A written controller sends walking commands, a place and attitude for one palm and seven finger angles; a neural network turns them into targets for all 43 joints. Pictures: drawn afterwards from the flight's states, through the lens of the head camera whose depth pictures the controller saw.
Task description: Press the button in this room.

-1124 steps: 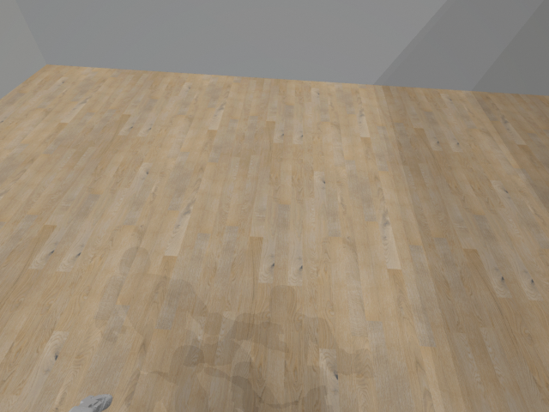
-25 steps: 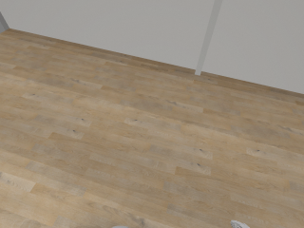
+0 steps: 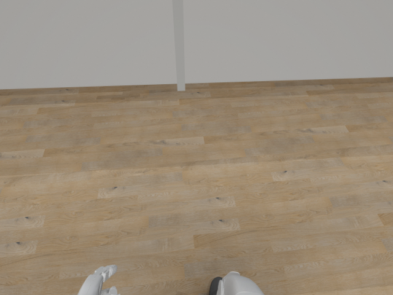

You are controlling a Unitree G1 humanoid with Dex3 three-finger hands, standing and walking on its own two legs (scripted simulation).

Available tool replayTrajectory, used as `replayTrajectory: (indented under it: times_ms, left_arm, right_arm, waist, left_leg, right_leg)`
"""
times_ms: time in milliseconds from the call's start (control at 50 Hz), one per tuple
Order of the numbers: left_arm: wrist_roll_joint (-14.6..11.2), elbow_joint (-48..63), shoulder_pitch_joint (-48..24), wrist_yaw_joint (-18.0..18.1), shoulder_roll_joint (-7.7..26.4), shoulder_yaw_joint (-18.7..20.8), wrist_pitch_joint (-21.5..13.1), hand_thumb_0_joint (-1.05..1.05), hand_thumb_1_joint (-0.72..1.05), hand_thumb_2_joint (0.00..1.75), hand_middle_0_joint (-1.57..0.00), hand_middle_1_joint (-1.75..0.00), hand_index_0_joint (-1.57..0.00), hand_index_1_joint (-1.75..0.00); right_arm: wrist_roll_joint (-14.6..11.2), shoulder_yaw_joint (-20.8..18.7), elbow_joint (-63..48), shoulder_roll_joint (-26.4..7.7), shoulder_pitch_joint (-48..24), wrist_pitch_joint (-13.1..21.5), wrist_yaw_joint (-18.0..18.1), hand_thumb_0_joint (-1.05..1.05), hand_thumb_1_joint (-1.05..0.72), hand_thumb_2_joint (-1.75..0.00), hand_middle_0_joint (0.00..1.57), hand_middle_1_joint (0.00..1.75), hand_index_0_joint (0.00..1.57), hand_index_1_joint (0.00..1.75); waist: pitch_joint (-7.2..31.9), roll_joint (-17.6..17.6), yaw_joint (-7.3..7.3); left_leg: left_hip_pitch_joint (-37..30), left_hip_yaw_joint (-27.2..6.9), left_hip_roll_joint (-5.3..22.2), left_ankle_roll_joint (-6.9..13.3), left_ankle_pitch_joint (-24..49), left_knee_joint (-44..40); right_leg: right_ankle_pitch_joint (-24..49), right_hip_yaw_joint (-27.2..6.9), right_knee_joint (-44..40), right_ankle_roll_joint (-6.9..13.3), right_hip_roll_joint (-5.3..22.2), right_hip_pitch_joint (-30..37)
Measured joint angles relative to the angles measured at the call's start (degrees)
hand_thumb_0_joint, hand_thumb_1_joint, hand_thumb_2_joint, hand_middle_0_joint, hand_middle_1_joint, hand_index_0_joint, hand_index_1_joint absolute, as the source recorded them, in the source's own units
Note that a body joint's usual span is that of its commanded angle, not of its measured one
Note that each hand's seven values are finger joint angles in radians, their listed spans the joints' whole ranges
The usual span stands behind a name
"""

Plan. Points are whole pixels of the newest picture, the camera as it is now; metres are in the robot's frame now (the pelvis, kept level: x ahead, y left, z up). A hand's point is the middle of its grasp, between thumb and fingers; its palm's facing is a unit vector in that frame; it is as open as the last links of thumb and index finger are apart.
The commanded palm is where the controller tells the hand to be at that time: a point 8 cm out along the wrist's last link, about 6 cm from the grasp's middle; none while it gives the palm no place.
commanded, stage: turn or walk to find it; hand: left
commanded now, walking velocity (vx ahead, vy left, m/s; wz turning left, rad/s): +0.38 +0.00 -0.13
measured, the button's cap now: out of the picture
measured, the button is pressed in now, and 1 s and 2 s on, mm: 0 0 0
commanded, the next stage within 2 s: stand and wait in 0.44 s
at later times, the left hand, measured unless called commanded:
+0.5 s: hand (121, 264) +0.21 +0.18 -0.17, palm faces +0.07 -0.98 -0.19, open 7.3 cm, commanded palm none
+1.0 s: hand (139, 181) +0.42 +0.16 -0.15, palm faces -0.01 -0.97 -0.25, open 7.2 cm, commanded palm none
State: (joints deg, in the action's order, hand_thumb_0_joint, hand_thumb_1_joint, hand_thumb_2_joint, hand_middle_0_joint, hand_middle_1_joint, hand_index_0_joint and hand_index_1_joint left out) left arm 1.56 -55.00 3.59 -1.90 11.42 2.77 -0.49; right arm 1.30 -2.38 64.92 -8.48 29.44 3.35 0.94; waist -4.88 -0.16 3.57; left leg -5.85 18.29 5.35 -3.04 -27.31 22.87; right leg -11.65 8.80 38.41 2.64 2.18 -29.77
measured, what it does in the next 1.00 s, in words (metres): walks ahead: right foot, then left foot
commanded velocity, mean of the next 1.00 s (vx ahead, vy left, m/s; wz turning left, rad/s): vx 0.16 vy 0.00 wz -0.01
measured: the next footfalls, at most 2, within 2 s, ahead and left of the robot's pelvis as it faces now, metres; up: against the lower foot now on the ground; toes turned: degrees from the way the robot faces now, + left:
right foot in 0.02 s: +0.16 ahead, -0.09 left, +0.00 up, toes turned -9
left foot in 0.54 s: +0.39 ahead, +0.12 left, +0.00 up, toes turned +7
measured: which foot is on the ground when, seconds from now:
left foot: down 0.00-0.04, up 0.06-0.52, down 0.54-1.00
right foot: up 0.00-0.00, down 0.02-0.56, up 0.58-0.88, down 0.90-1.00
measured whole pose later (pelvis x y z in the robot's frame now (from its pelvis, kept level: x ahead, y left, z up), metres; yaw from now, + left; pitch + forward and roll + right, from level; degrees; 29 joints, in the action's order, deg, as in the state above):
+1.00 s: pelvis +0.37 -0.02 +0.01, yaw -2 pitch -3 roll +1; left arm 0.9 -63.0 12.3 1.6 8.7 0.7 -1.5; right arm 0.4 -2.3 64.4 -9.2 16.7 -0.8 1.0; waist -1.0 3.0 1.2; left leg 9.6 8.3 4.6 -1.8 -21.2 31.9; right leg -14.8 7.4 32.4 1.5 3.1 -15.2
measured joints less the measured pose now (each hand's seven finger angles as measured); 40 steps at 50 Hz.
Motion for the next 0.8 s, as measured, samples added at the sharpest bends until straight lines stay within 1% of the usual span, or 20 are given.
replayTrajectory:
  times_ms: [20, 40, 60, 100, 120, 160, 180, 240, 320, 400, 480, 520, 540, 580, 620, 640, 660, 700, 760, 800]
  left_arm:
    - [0.08, 0.19, -0.14, 0.02, -0.17, -0.29, -0.89, 0.0, 0.91, 0.9, -0.19, -0.3, -0.2, -0.3]
    - [0.22, 0.07, -0.35, 0.24, -0.54, -0.41, -1.95, 0.0, 0.91, 0.9, -0.19, -0.3, -0.2, -0.3]
    - [0.08, -0.05, -0.39, 0.51, -0.81, -0.58, -2.85, 0.0, 0.91, 0.9, -0.19, -0.3, -0.2, -0.3]
    - [-0.57, -0.78, 0.2, 0.95, -1.3, -0.86, -3.51, 0.0, 0.91, 0.9, -0.19, -0.3, -0.2, -0.3]
    - [-0.81, -1.34, 0.85, 1.09, -1.54, -0.96, -3.49, 0.0, 0.91, 0.9, -0.19, -0.3, -0.2, -0.3]
    - [-1.2, -2.59, 2.68, 1.51, -2.08, -0.93, -3.35, 0.0, 0.91, 0.9, -0.19, -0.3, -0.2, -0.3]
    - [-1.75, -2.72, 3.5, 2.14, -2.09, 0.03, -3.71, -0.02, 0.93, 0.9, -0.2, -0.3, -0.21, -0.3]
    - [-1.09, -3.95, 5.81, 2.61, -0.86, 0.33, -3.95, -0.03, 0.95, 0.89, -0.2, -0.3, -0.21, -0.3]
    - [-0.75, -5.81, 9.24, 2.45, -0.27, 0.03, -3.84, -0.03, 0.94, 0.9, -0.2, -0.3, -0.21, -0.3]
    - [-0.6, -7.08, 12.29, 2.31, -0.42, -0.3, -4.22, -0.01, 0.93, 0.9, -0.19, -0.3, -0.2, -0.3]
    - [-0.42, -8.25, 15.23, 2.36, -0.93, -0.59, -4.2, -0.01, 0.92, 0.9, -0.19, -0.3, -0.2, -0.3]
    - [-0.49, -9.16, 16.92, 2.45, -1.3, -0.81, -3.99, 0.0, 0.91, 0.9, -0.19, -0.3, -0.2, -0.3]
    - [-0.64, -9.8, 17.51, 2.5, -1.42, -0.93, -3.7, 0.0, 0.91, 0.9, -0.19, -0.3, -0.2, -0.3]
    - [-1.26, -10.82, 17.57, 2.59, -1.79, -1.33, -2.84, 0.0, 0.91, 0.9, -0.19, -0.3, -0.2, -0.3]
    - [-1.46, -11.36, 17.04, 2.78, -2.17, -1.59, -2.09, 0.0, 0.91, 0.9, -0.19, -0.3, -0.2, -0.3]
    - [-1.4, -11.4, 16.38, 2.74, -2.24, -1.54, -1.76, 0.0, 0.91, 0.9, -0.19, -0.3, -0.2, -0.3]
    - [-1.27, -11.22, 15.46, 2.66, -2.2, -1.42, -1.47, 0.0, 0.91, 0.9, -0.19, -0.3, -0.2, -0.3]
    - [-1.07, -10.15, 13.39, 2.66, -2.09, -1.13, -1.0, 0.0, 0.91, 0.9, -0.19, -0.3, -0.2, -0.3]
    - [-0.93, -8.16, 10.45, 2.87, -2.04, -0.9, -0.56, 0.0, 0.91, 0.9, -0.19, -0.3, -0.2, -0.3]
    - [-0.64, -7.23, 8.86, 3.43, -1.77, -0.71, -0.15, 0.01, 0.92, 0.9, -0.19, -0.3, -0.2, -0.3]
  right_arm:
    - [-0.17, 0.03, 0.71, 0.23, 0.78, -0.31, -0.15, 0.0, -0.91, -0.9, 0.2, 0.3, 0.2, 0.3]
    - [-0.49, 0.06, 1.48, 0.36, 0.73, -0.83, -0.41, 0.0, -0.91, -0.9, 0.2, 0.3, 0.2, 0.3]
    - [-0.83, 0.11, 1.78, 0.53, 0.12, -1.41, -0.55, 0.0, -0.91, -0.9, 0.2, 0.3, 0.2, 0.3]
    - [-1.32, 0.15, 1.41, 0.8, -1.86, -2.18, -0.7, 0.0, -0.91, -0.9, 0.2, 0.3, 0.2, 0.3]
    - [-1.32, 0.03, 0.95, 0.87, -3.05, -2.35, -0.79, 0.01, -0.91, -0.9, 0.2, 0.3, 0.2, 0.3]
    - [-0.93, -0.24, -0.49, 0.71, -5.8, -2.42, -0.79, 0.01, -0.91, -0.9, 0.2, 0.3, 0.2, 0.3]
    - [-0.7, -0.39, -1.45, 0.57, -7.14, -2.38, -0.75, 0.01, -0.91, -0.9, 0.2, 0.3, 0.2, 0.3]
    - [-0.24, -0.72, -4.21, -0.05, -11.19, -2.3, -0.84, 0.0, -0.91, -0.9, 0.2, 0.3, 0.2, 0.3]
    - [-0.02, -1.39, -6.64, -1.43, -15.51, -2.31, -1.04, 0.01, -0.93, -0.9, 0.2, 0.3, 0.2, 0.3]
    - [-0.01, -1.38, -7.63, -2.44, -18.63, -2.03, -2.05, 0.0, -0.94, -0.9, 0.2, 0.3, 0.2, 0.3]
    - [0.02, -0.97, -8.03, -2.61, -21.27, -1.8, -2.62, 0.0, -0.93, -0.9, 0.2, 0.3, 0.2, 0.3]
    - [0.16, -0.59, -8.35, -2.61, -22.45, -1.21, -2.5, 0.0, -0.92, -0.9, 0.2, 0.3, 0.2, 0.3]
    - [0.32, -0.47, -8.45, -2.42, -23.08, -0.61, -2.29, 0.0, -0.92, -0.9, 0.2, 0.3, 0.2, 0.3]
    - [0.37, 0.11, -8.94, -1.94, -24.09, 0.52, -1.85, 0.0, -0.92, -0.9, 0.2, 0.3, 0.2, 0.3]
    - [0.02, 0.69, -8.85, -1.37, -23.92, 1.04, -1.28, 0.0, -0.91, -0.9, 0.2, 0.3, 0.2, 0.3]
    - [-0.07, 0.84, -8.62, -1.01, -23.42, 1.08, -0.97, 0.0, -0.91, -0.9, 0.2, 0.3, 0.2, 0.3]
    - [-0.12, 0.96, -8.22, -0.62, -22.73, 1.05, -0.69, 0.0, -0.91, -0.9, 0.2, 0.3, 0.2, 0.3]
    - [-0.72, 0.34, -7.29, -0.09, -21.14, 1.06, 0.24, -0.01, -0.93, -0.9, 0.21, 0.3, 0.2, 0.3]
    - [-0.81, -0.03, -5.62, -1.09, -18.96, 0.33, 0.62, -0.02, -0.96, -0.9, 0.21, 0.3, 0.21, 0.3]
    - [-0.66, 0.0, -4.28, -1.29, -17.33, -0.55, 0.45, -0.02, -0.96, -0.9, 0.21, 0.3, 0.21, 0.3]
  waist:
    - [-0.1, -0.14, -0.16]
    - [-0.51, 0.22, -0.56]
    - [-0.95, 0.26, -0.65]
    - [-1.56, -0.09, -0.42]
    - [-1.44, -0.21, -0.51]
    - [-0.76, -0.07, -0.88]
    - [-0.26, 0.29, -1.11]
    - [1.45, 1.33, -1.69]
    - [3.31, 2.42, -2.21]
    - [3.63, 2.17, -3.7]
    - [2.7, 1.03, -5.74]
    - [2.01, 0.21, -6.37]
    - [1.44, -0.55, -6.37]
    - [-0.02, -1.57, -6.49]
    - [-0.7, -1.45, -6.16]
    - [-0.86, -1.29, -5.81]
    - [-0.99, -1.21, -5.51]
    - [-1.0, -1.14, -5.09]
    - [-0.35, -1.11, -4.45]
    - [0.34, -1.11, -4.23]
  left_leg:
    - [0.43, 0.17, 0.87, -0.37, -1.42, 4.39]
    - [2.69, -0.6, 2.62, -0.07, -0.69, 12.16]
    - [6.89, -3.98, 3.05, 0.2, -0.49, 22.93]
    - [15.71, -10.49, 1.77, 1.1, 0.02, 41.69]
    - [19.67, -12.27, 1.42, 1.38, 1.88, 47.29]
    - [26.49, -13.93, 1.89, 1.6, 5.71, 51.25]
    - [29.46, -14.55, 2.38, 1.51, 7.22, 50.74]
    - [35.76, -14.92, 3.72, 0.79, 10.22, 45.03]
    - [39.19, -14.35, 4.45, -0.21, 14.87, 35.38]
    - [38.11, -13.39, 3.92, -0.2, 17.63, 24.64]
    - [34.59, -11.8, 2.27, 1.0, 16.96, 16.34]
    - [31.33, -10.47, 0.71, 1.87, 17.56, 11.71]
    - [30.09, -9.77, -0.1, 2.91, 19.04, 11.0]
    - [29.27, -8.35, -0.52, 5.02, 15.55, 13.99]
    - [26.82, -7.4, -0.33, 5.87, 12.82, 13.91]
    - [25.37, -7.21, -0.35, 5.56, 12.57, 12.81]
    - [23.93, -7.09, -0.52, 5.11, 12.83, 11.36]
    - [21.44, -6.98, -1.09, 5.27, 13.58, 8.31]
    - [18.86, -7.16, -1.99, 5.23, 14.2, 5.16]
    - [17.72, -7.52, -2.38, 4.84, 13.91, 4.47]
  right_leg:
    - [2.09, 0.62, -3.26, 0.99, -0.82, 2.67]
    - [2.81, 0.76, -2.62, 2.21, -1.68, 3.39]
    - [0.92, 0.7, -0.56, 3.0, -2.08, 3.56]
    - [-2.87, 0.53, 0.26, 3.57, -2.35, 6.04]
    - [-3.67, 0.42, -0.9, 3.49, -2.55, 7.82]
    - [-3.4, 0.06, -4.4, 2.7, -3.07, 11.38]
    - [-3.23, 0.01, -6.21, 2.77, -3.42, 12.96]
    - [-3.27, -0.41, -10.39, 2.85, -4.03, 16.93]
    - [-4.59, -0.61, -13.93, 2.24, -4.39, 21.49]
    - [-6.89, -0.54, -15.93, 1.26, -4.47, 25.57]
    - [-10.38, -0.36, -16.25, -0.24, -4.06, 29.4]
    - [-13.34, -0.62, -13.7, -1.28, -3.17, 30.28]
    - [-15.17, -0.95, -9.5, -1.7, -2.13, 29.32]
    - [-16.74, -3.18, 7.24, -1.78, -0.61, 22.8]
    - [-18.41, -5.16, 21.72, -2.02, -0.58, 16.01]
    - [-18.03, -5.32, 25.56, -2.35, -0.22, 13.2]
    - [-17.22, -5.29, 27.14, -2.75, 0.42, 10.78]
    - [-14.92, -5.37, 25.5, -3.58, 1.81, 7.03]
    - [-10.34, -5.5, 18.4, -4.46, 3.39, 4.33]
    - [-7.39, -5.3, 12.82, -4.91, 3.81, 4.62]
